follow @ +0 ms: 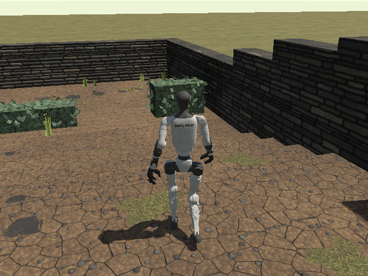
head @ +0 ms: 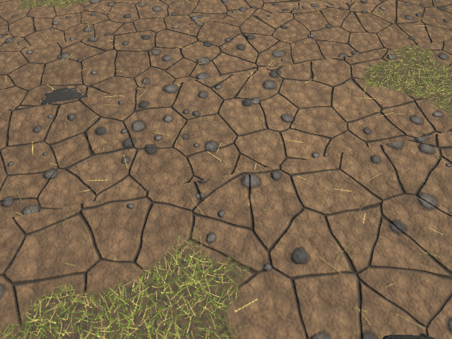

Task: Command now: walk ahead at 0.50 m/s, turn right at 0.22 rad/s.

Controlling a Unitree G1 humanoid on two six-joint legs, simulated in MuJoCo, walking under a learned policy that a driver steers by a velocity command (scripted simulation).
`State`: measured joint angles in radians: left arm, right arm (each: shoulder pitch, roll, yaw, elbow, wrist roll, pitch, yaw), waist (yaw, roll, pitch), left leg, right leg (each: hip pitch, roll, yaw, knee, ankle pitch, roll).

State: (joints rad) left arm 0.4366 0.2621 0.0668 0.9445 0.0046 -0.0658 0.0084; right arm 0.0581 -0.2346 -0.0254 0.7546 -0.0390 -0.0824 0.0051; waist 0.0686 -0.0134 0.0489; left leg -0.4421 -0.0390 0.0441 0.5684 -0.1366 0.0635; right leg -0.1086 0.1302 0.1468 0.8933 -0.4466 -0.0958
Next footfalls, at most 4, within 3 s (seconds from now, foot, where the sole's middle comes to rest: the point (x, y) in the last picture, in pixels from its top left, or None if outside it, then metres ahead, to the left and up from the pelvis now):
0.48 right None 0.39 -0.11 -0.76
1.02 left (214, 279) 0.63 0.11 -0.76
1.62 right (270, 266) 0.68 -0.06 -0.76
1.86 left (211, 304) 0.55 0.11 -0.76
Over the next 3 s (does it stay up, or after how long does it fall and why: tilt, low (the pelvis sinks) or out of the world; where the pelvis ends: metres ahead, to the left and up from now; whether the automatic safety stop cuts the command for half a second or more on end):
stays up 0.90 0.14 0.02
